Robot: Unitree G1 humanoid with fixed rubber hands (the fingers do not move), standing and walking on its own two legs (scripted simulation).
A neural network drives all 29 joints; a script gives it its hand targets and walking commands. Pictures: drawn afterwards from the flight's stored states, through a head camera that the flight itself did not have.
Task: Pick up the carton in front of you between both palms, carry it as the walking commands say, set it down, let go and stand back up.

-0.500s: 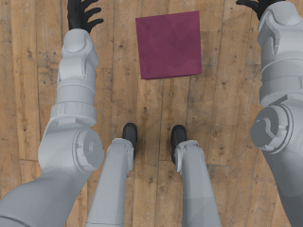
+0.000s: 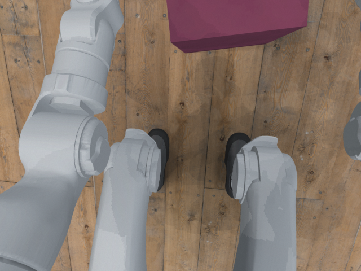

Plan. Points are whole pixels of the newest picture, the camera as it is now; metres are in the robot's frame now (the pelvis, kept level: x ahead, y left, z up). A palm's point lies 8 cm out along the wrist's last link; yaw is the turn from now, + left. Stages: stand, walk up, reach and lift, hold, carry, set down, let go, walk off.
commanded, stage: reach and lift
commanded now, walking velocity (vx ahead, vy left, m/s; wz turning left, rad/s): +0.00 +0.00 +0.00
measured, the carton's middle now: out of the picture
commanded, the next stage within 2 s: none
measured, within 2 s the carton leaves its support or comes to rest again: leaves its support in 1.10 s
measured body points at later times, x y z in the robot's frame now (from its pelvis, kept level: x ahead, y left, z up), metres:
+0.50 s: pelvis +0.00 -0.01 -0.05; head +0.39 -0.05 +0.16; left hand +0.58 +0.12 -0.24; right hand +0.60 -0.23 -0.24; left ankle +0.11 +0.13 -0.39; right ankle +0.10 -0.12 -0.39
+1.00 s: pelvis +0.00 -0.01 -0.06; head +0.38 -0.05 +0.16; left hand +0.58 +0.09 -0.23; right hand +0.59 -0.22 -0.23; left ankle +0.11 +0.13 -0.39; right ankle +0.10 -0.12 -0.39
